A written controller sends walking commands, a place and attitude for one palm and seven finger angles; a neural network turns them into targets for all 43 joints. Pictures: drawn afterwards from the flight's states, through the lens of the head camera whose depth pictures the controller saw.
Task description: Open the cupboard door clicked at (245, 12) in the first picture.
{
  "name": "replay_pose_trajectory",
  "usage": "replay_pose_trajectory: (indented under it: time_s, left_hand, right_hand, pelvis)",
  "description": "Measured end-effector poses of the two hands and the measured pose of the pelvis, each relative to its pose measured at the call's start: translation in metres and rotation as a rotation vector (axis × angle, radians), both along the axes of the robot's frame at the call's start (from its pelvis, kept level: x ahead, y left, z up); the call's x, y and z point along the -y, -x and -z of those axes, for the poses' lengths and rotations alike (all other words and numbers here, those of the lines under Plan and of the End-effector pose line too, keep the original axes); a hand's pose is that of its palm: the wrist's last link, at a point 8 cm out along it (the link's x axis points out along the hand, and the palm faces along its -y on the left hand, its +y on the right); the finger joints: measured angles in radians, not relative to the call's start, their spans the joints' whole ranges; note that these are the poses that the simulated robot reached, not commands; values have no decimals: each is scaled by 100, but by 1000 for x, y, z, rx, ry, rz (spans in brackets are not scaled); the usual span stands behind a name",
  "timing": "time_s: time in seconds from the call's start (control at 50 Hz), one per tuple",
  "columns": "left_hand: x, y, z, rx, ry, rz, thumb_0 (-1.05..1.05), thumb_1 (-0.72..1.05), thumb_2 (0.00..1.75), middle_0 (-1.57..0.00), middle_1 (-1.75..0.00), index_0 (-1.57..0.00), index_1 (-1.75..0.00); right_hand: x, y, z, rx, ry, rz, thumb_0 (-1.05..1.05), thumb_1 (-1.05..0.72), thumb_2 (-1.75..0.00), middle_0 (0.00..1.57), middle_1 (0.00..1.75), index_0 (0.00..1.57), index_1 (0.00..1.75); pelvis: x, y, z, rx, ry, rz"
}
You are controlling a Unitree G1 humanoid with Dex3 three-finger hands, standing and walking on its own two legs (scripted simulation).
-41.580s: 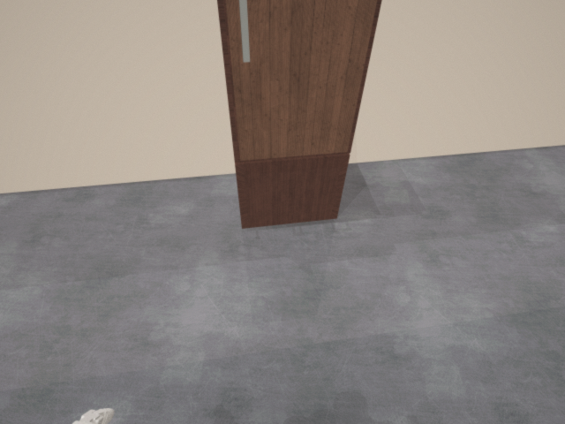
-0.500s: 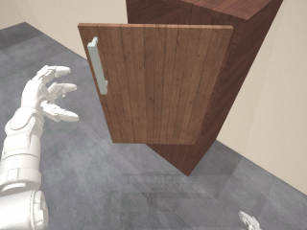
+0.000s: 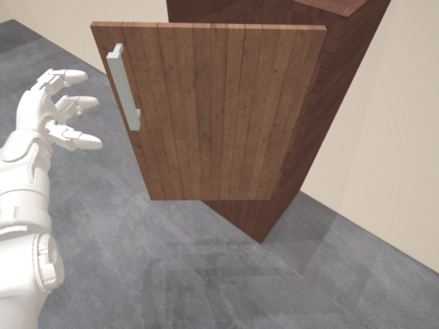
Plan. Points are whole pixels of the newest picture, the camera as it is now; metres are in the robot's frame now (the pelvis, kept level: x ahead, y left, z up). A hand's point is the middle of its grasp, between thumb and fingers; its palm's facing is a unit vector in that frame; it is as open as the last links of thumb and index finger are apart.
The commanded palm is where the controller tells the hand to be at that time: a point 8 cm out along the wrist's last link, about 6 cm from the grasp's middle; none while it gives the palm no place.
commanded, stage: move the hooked fingers beside the handle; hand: left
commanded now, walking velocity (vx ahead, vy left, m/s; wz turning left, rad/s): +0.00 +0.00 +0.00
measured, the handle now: (127, 90) +0.54 +0.19 +0.14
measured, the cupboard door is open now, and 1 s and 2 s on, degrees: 40 40 40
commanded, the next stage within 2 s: slide the fingers in behind the handle in 1.06 s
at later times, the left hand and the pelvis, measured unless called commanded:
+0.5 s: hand (92, 104) +0.48 +0.24 +0.15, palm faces +0.04 -1.00 +0.02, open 14.0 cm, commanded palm +0.45 +0.30 +0.14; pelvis +0.01 +0.00 -0.01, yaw -2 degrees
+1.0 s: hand (92, 106) +0.48 +0.24 +0.15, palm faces +0.05 -1.00 +0.03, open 14.0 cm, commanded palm +0.46 +0.29 +0.14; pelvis +0.00 +0.00 -0.01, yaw -1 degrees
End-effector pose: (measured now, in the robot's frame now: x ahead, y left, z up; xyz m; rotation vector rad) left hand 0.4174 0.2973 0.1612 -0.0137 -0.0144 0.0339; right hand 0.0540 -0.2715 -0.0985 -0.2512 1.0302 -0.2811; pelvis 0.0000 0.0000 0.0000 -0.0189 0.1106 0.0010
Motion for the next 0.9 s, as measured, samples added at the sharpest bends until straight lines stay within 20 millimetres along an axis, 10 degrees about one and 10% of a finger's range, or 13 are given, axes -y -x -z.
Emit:
replay_pose_trajectory:
  time_s: [0.46, 0.9]
  left_hand:
    - [7, -44, 9, -31, 5, 4, -2, -50, 30, -30, -120, -30, -120]
    - [4, -32, 14, -24, 4, -2, -2, -50, 30, -30, -120, -30, -120]
  right_hand:
    - [5, 66, 8, -204, -5, 114, 1, -90, -90, 20, 30, 20, 30]
    - [-7, 3, 7, -68, -11, 25, 0, -90, -90, 20, 30, 20, 30]
  pelvis:
    - [2, -5, 6, -81, 3, 33]
    - [-4, -4, 8, -68, 12, 7]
